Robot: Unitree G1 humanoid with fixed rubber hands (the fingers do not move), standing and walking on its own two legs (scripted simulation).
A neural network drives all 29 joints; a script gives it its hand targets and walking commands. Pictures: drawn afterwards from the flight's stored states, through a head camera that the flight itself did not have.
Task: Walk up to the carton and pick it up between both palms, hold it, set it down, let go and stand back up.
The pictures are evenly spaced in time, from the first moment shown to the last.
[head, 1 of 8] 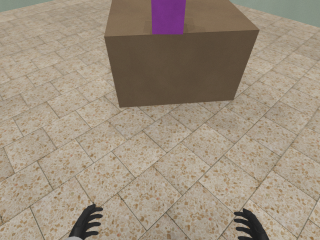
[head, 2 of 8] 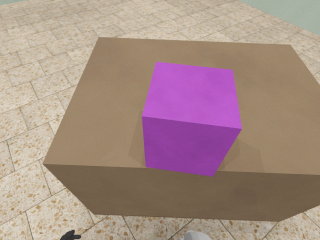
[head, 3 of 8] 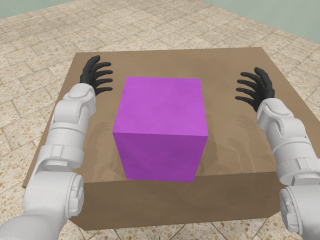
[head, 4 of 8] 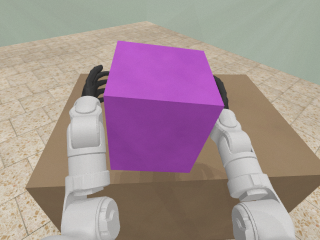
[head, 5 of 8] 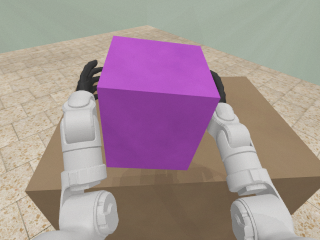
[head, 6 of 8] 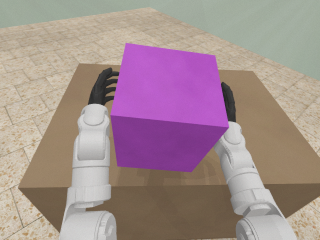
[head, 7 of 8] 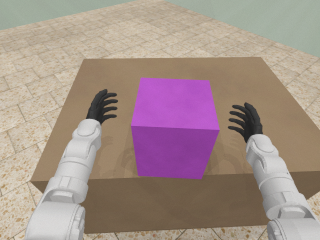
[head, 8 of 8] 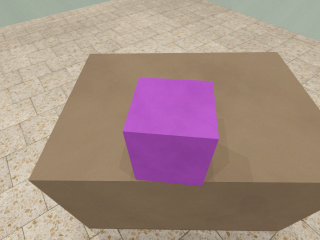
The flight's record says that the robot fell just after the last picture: no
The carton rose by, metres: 0.19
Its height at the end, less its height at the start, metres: +0.00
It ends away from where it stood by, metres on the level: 0.02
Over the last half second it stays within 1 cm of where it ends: yes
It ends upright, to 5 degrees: yes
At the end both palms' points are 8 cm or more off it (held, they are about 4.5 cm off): yes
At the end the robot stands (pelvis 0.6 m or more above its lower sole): yes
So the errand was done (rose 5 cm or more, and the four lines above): yes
